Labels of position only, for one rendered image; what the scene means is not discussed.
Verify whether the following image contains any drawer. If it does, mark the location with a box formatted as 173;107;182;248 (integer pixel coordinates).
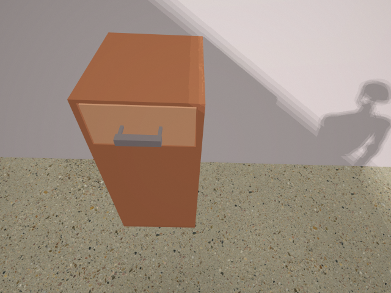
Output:
78;103;196;146

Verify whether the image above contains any cabinet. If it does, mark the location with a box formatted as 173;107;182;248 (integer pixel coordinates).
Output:
67;32;205;228

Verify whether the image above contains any handle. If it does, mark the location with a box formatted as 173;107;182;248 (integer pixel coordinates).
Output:
113;125;163;147

